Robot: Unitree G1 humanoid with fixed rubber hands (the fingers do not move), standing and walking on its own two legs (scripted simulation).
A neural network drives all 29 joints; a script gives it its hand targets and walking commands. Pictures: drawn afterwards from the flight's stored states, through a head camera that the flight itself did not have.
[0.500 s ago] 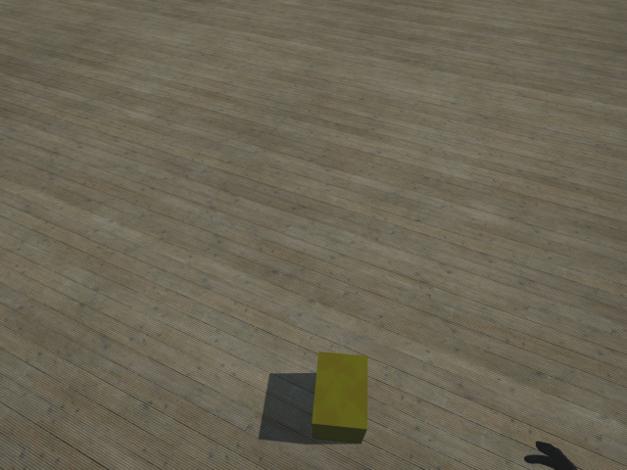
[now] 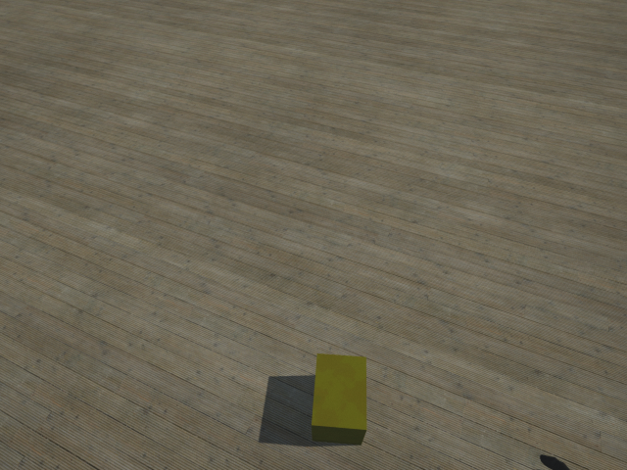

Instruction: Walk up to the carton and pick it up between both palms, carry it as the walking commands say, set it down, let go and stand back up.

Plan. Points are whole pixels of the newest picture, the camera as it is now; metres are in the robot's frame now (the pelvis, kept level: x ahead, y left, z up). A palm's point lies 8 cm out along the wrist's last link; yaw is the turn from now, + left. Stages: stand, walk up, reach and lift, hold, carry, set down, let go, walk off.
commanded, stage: walk up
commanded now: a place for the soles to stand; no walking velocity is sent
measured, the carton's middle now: (339, 399) +0.42 -0.04 -0.69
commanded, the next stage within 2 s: reach and lift in 0.08 s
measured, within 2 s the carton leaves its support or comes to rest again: neither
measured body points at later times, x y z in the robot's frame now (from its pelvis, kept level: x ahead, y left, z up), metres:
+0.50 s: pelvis -0.02 -0.02 -0.02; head +0.10 -0.03 +0.41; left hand +0.17 +0.27 -0.13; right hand +0.16 -0.31 -0.13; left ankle -0.01 +0.13 -0.75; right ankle -0.02 -0.15 -0.75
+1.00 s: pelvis -0.07 +0.01 -0.07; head +0.14 +0.01 +0.32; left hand +0.29 +0.22 -0.20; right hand +0.27 -0.24 -0.18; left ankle -0.01 +0.13 -0.75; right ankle -0.02 -0.15 -0.75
